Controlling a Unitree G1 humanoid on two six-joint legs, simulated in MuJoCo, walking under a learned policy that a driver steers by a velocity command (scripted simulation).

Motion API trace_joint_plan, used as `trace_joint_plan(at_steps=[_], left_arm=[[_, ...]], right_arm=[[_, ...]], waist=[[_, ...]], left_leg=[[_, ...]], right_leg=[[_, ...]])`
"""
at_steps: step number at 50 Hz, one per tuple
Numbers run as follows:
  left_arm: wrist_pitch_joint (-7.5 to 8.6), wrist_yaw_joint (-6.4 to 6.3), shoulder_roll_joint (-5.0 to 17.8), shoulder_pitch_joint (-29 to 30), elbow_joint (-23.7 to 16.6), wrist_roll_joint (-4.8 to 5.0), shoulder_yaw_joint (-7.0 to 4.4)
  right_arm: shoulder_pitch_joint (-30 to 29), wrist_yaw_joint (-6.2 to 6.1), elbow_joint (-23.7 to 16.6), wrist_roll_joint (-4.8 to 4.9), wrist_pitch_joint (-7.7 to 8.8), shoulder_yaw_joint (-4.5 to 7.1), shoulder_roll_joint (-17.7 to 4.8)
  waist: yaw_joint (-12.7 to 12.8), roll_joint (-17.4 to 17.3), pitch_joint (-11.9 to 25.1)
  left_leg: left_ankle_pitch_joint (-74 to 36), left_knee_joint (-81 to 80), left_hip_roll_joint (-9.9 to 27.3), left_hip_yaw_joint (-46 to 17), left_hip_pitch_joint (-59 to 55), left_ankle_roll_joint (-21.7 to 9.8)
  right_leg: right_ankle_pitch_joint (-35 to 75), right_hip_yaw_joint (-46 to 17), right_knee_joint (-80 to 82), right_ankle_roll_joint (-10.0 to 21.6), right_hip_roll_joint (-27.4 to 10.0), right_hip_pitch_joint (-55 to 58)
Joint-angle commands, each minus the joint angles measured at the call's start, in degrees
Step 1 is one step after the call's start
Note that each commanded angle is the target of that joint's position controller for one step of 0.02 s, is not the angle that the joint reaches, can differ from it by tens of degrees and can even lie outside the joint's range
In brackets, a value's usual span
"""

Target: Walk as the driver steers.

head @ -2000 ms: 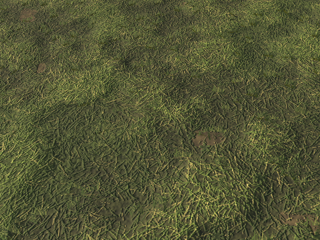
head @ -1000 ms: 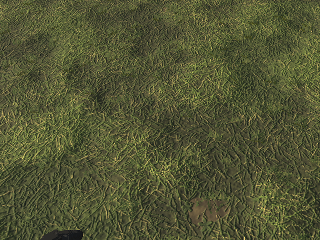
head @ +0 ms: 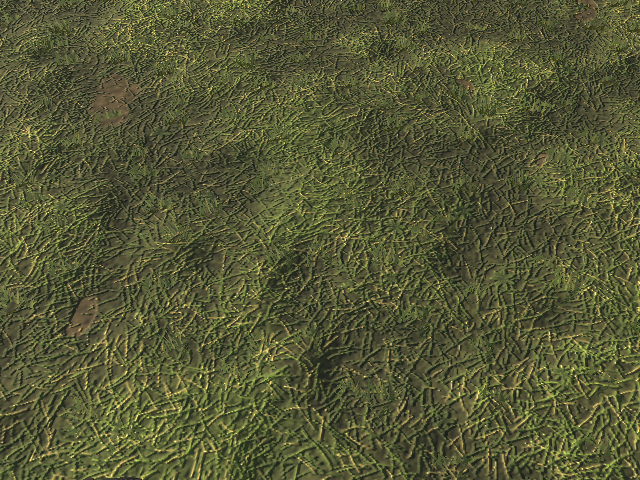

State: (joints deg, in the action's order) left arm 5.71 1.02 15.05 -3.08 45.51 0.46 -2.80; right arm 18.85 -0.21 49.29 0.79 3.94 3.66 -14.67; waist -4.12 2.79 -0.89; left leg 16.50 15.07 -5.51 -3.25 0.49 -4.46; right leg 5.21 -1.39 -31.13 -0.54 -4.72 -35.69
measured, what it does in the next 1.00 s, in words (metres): walks ahead: right foot, then left foot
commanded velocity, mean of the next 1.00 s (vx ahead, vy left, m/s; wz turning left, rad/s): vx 0.33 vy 0.00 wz -0.18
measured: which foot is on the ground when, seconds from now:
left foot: down 0.00-0.12, up 0.14-0.58, down 0.60-1.00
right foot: up 0.00-0.08, down 0.10-0.62, up 0.64-1.00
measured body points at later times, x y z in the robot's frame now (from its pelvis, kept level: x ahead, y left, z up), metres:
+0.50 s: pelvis +0.28 -0.03 +0.00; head +0.31 -0.03 +0.45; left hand +0.29 +0.24 -0.13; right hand +0.48 -0.28 -0.10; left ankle +0.47 +0.13 -0.69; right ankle +0.21 -0.13 -0.74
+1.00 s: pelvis +0.42 -0.01 -0.01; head +0.44 -0.04 +0.44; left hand +0.61 +0.24 -0.10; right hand +0.49 -0.32 -0.13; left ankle +0.49 +0.11 -0.74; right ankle +0.42 -0.13 -0.73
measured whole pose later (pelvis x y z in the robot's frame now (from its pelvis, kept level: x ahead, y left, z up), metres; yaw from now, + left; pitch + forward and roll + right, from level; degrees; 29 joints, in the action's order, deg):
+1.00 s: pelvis +0.42 -0.01 -0.01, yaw -15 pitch +1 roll +2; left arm -3.6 -0.1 16.9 -10.9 42.7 0.5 -4.8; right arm 5.4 -1.8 48.3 0.3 0.1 4.1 -16.3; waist 0.3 -0.1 -2.1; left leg 9.5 25.9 5.2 13.0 16.5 0.4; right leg -16.3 2.8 -40.6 0.1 -4.0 -23.7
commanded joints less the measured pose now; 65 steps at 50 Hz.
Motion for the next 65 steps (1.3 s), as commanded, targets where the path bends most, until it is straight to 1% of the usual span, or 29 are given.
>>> trace_joint_plan(at_steps=[1, 3, 4, 5, 6, 7, 8, 9, 11, 15, 22, 26, 29, 30, 31, 32, 33, 35, 37, 45, 50, 51, 52, 53, 54, 56, 57, 59, 65], left_arm=[[1.56, 0.96, 5.1, 7.5, -6.0, 0.15, -0.93], [1.75, 1.13, 6.7, 3.2, -5.2, 0.15, -1.55], [1.79, 0.93, 8.2, -3.1, -3.4, 0.04, -2.42], [1.75, 0.62, 10.8, -12.3, -1.1, -0.57, -3.40], [1.59, 0.36, 15.7, -20.4, 0.0, -1.40, -4.66], [1.02, 0.64, 13.1, -23.3, 1.8, -0.22, -4.14], [0.81, 0.59, 9.5, -19.9, 1.2, 0.63, -2.89], [0.42, 0.32, 8.0, -15.2, 0.1, 0.22, -2.32], [0.56, 0.54, 5.7, -9.6, -0.6, -0.98, -1.36], [1.13, 0.51, 7.0, -9.7, 0.6, -0.63, -1.63], [0.07, -0.80, 9.4, -15.4, 3.5, 0.40, -2.28], [-1.79, -1.35, 9.3, -18.9, 5.6, 0.56, -2.26], [-2.58, -1.96, 10.2, -15.1, 4.4, 0.86, -2.59], [-2.35, -1.96, 8.3, -15.0, 3.0, 0.12, -1.96], [-1.77, -1.68, 2.8, -20.7, 2.4, -0.89, -0.40], [-1.67, -1.63, 3.8, -25.4, 2.9, 0.30, -0.13], [-2.31, -1.74, 9.2, -22.3, 2.7, 1.61, -1.84], [-4.59, -2.65, 8.2, -16.6, 1.3, 1.32, -2.31], [-7.47, -3.48, 6.4, -18.2, 1.0, 0.77, -2.53], [-8.57, -2.01, 5.6, -12.1, -4.1, 0.07, -2.76], [-9.07, -0.65, 6.6, -13.0, -5.0, -0.27, -3.79], [-8.95, -0.99, 8.4, -14.7, -4.7, -0.74, -4.53], [-8.68, -2.10, 14.9, -15.7, -5.6, -0.88, -6.08], [-7.89, -2.12, 18.6, -14.3, -7.6, -1.95, -6.24], [-6.49, -1.57, 16.3, -15.0, -7.6, -2.68, -5.81], [-5.13, -1.94, 13.0, -9.1, -8.3, -1.08, -4.90], [-5.24, -2.31, 10.8, -6.8, -8.9, -0.29, -4.10], [-5.31, -2.85, 8.9, -6.7, -9.0, -0.79, -3.10], [-5.70, -3.09, 9.2, -6.6, -7.8, -1.13, -2.87]], right_arm=[[4.1, -0.59, -0.5, 0.08, -0.29, 2.33, -9.5], [2.8, -0.86, -0.6, 0.01, -0.74, 2.58, -10.3], [1.4, -0.85, -0.9, -0.05, -0.98, 2.44, -10.3], [0.7, -0.76, -1.8, -0.44, -1.01, 1.68, -8.9], [6.7, -0.40, -2.7, -0.91, -0.20, 0.21, -4.2], [8.5, -0.03, -1.6, -0.04, 0.72, -0.38, -3.2], [3.5, 0.28, -2.7, 1.17, 1.49, 0.87, -8.8], [-1.8, 0.38, -4.4, 1.67, 1.86, 0.91, -9.3], [-4.2, 0.08, -4.8, 0.10, 1.49, 1.30, -8.2], [-2.4, -0.30, -4.4, -0.33, -0.04, 0.84, -4.9], [-15.8, 0.53, -7.8, -0.31, 0.79, -0.21, -2.9], [-20.0, 1.57, -9.9, -0.80, 1.91, 0.06, -3.9], [-10.7, 1.32, -7.1, -1.72, 2.69, 1.67, -7.8], [-4.9, 0.73, -6.0, -2.47, 2.88, 2.66, -11.5], [-0.2, -0.07, -6.1, -3.71, 2.03, 3.37, -15.4], [0.8, -0.02, -7.0, -2.35, 0.73, 2.73, -13.4], [-1.5, -0.11, -7.8, -1.73, -0.34, 2.07, -10.5], [-8.8, -0.69, -7.7, -1.14, -1.17, 0.89, -7.0], [-14.2, -0.67, -7.6, -2.38, -1.33, 1.01, -7.1], [-17.3, -2.07, -5.7, -1.55, -2.08, 2.21, -10.0], [-16.4, -1.76, -3.9, 0.53, -3.94, 2.68, -10.7], [-13.7, -1.57, -2.6, 0.53, -4.36, 2.35, -8.8], [-12.1, -1.15, -3.1, -1.34, -4.57, 1.65, -5.7], [-16.2, -1.53, -6.1, -2.23, -4.35, 1.64, -5.8], [-19.9, -1.80, -6.7, -1.65, -4.27, 2.21, -7.8], [-17.0, -2.48, -4.6, -0.69, -4.52, 2.78, -8.2], [-16.0, -2.78, -3.8, -1.12, -4.66, 3.09, -8.9], [-14.7, -2.51, -3.1, -1.05, -4.50, 3.07, -8.2], [-15.8, -1.67, -2.6, -0.51, -4.45, 1.53, -5.7]], waist=[[-0.6, -7.1, -2.2], [2.3, -8.6, 0.2], [5.9, -8.4, 4.1], [9.9, -6.9, 11.3], [9.6, 3.7, 21.0], [10.0, 13.5, 25.4], [10.7, 7.4, 16.7], [9.7, 3.1, 9.4], [6.0, 0.0, 2.2], [3.4, 1.6, 1.0], [7.6, 0.5, -1.2], [8.0, 1.4, -1.3], [2.1, 2.5, 4.2], [0.2, -0.9, 10.2], [1.0, -13.2, 19.1], [0.6, -19.4, 29.4], [0.0, -13.2, 25.9], [2.5, -9.2, 12.2], [5.9, -11.8, 6.8], [5.6, -9.9, 7.1], [7.0, -8.4, 6.0], [7.0, -4.4, 4.9], [4.9, 11.6, 3.7], [5.7, 16.8, 3.1], [7.9, 9.7, 5.5], [4.4, 4.2, 5.7], [3.7, 4.6, 6.0], [3.1, 4.5, 8.0], [5.0, 5.3, 6.8]], left_leg=[[-24.1, 0.1, 18.2, -8.1, -3.4, -7.0], [-36.4, 5.0, 18.3, -7.7, -5.3, -5.7], [-45.2, 11.9, 16.2, -5.9, -4.3, -4.6], [-42.5, 23.5, 13.3, -3.8, 2.2, -3.1], [-21.6, 44.9, 5.7, -0.7, 22.7, 0.8], [15.6, 57.5, 0.4, -3.0, 35.8, 2.4], [14.6, 62.1, 4.2, -5.8, 42.3, 1.6], [9.4, 60.9, 7.3, -3.5, 43.4, 1.2], [2.6, 52.9, 11.6, -2.1, 38.7, 1.5], [-2.1, 44.9, 13.5, -0.5, 35.4, 3.5], [-21.7, 21.2, 11.1, 2.7, 34.0, 5.0], [-20.7, 14.0, 7.8, 2.0, 31.2, 4.0], [-24.1, 8.4, 6.0, 2.5, 17.3, 1.4], [-42.0, 11.2, 11.3, -0.6, 4.2, -0.8], [-63.3, 17.1, 27.5, -14.3, -18.0, -8.6], [-60.6, 15.9, 34.1, -24.0, -23.0, -13.9], [-48.1, 12.6, 30.6, -19.9, -16.4, -12.2], [-30.5, 6.8, 25.6, -11.0, -0.3, -9.3], [-18.6, 0.5, 22.8, -5.0, 15.1, -8.6], [-16.2, -1.7, 24.6, 5.1, 15.4, -8.7], [-9.4, 6.2, 23.9, 7.8, 12.5, -3.3], [-4.5, 12.6, 20.9, 10.2, 15.2, 0.4], [8.4, 29.8, 13.5, 16.5, 26.4, 6.4], [22.4, 43.2, 5.6, 10.2, 38.8, 9.1], [21.0, 50.1, 6.0, 3.0, 39.6, 8.0], [11.1, 50.6, 7.9, 0.4, 40.1, 6.6], [8.4, 49.9, 8.3, 0.3, 38.7, 6.8], [4.7, 50.4, 7.5, 0.8, 34.4, 7.4], [3.0, 31.5, 7.9, 1.3, 26.0, 8.5]], right_leg=[[-4.0, 0.5, 2.9, 2.2, 1.3, -1.7], [-8.6, 2.0, 3.7, 4.1, 3.2, 4.7], [-7.6, 3.7, 5.1, 5.6, 5.1, 13.8], [-4.5, 0.4, 2.7, 8.5, 1.4, 29.2], [-7.4, -20.0, 1.8, 16.4, -12.2, 52.8], [-17.7, -39.7, 11.0, 20.8, -18.6, 60.6], [-26.7, -36.1, 13.4, 17.8, -16.7, 55.0], [-26.3, -28.4, 14.9, 15.5, -14.6, 46.0], [-16.6, -19.0, 18.7, 13.9, -10.4, 31.6], [-6.5, -10.9, 23.2, 14.8, -8.1, 25.1], [-3.5, -2.1, 24.2, 12.0, -5.1, 27.3], [9.1, -4.2, 15.9, 10.3, -6.2, 32.8], [14.5, -5.7, 4.5, 6.6, -4.0, 33.0], [6.5, -3.8, -5.6, 4.0, -0.1, 26.8], [-24.6, -0.4, -26.1, -0.2, 6.5, 7.5], [-49.4, -4.1, -38.3, -1.3, 8.2, 1.7], [-46.0, -5.5, -42.6, -1.6, 5.0, -0.6], [-38.8, -2.0, -40.5, -2.8, 1.2, -3.2], [-33.6, -0.5, -37.7, -3.5, 0.0, 5.1], [-21.7, 2.5, -18.6, -1.3, -0.8, 12.6], [-18.2, 6.2, -2.0, 2.8, 2.5, 20.6], [-13.0, 3.3, 4.0, 5.0, 2.6, 24.1], [5.9, -14.3, 10.0, 9.9, -9.7, 29.9], [9.7, -28.2, 12.7, 20.3, -17.8, 30.1], [5.0, -26.5, 13.6, 20.9, -16.0, 29.0], [0.4, -18.2, 12.2, 14.3, -10.9, 29.3], [1.5, -15.9, 11.9, 12.9, -10.0, 28.4], [5.9, -13.2, 11.5, 12.8, -8.3, 27.6], [-0.7, -12.1, 11.9, 13.5, -7.4, 27.4]])
Velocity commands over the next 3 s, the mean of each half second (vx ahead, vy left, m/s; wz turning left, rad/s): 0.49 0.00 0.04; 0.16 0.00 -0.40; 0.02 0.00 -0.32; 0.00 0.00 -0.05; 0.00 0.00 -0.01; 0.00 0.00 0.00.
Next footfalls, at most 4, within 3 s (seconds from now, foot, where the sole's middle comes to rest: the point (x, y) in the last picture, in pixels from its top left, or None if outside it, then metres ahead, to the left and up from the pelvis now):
0.10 right None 0.25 -0.13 -0.78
0.60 left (251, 457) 0.53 0.11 -0.78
1.02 right None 0.45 -0.14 -0.78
1.44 left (263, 456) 0.53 0.08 -0.78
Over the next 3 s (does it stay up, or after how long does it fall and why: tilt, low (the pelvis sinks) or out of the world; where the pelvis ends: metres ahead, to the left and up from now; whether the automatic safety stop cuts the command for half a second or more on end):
stays up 0.46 0.00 0.00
